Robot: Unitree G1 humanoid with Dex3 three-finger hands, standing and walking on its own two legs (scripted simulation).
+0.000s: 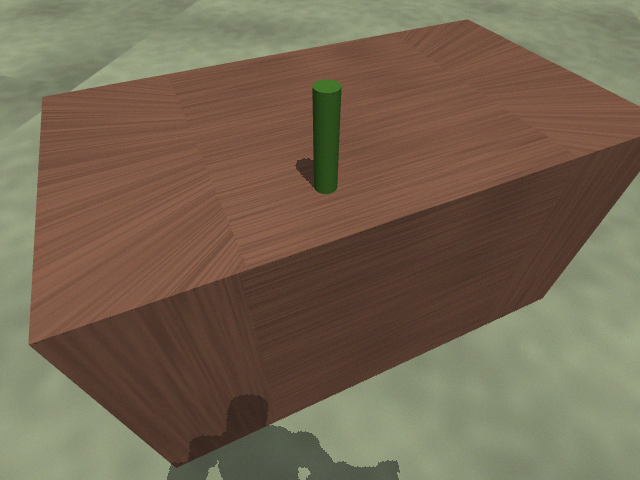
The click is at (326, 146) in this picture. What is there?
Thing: slim round
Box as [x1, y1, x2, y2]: [312, 79, 340, 193]
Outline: 324,79 316,81 312,86 314,188 318,192 329,193 335,190 337,181 340,84 334,80
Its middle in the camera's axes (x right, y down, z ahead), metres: +0.01 -0.18 +0.70
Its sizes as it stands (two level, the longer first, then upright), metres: 0.047 0.047 0.209
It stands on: a support 0.75 m high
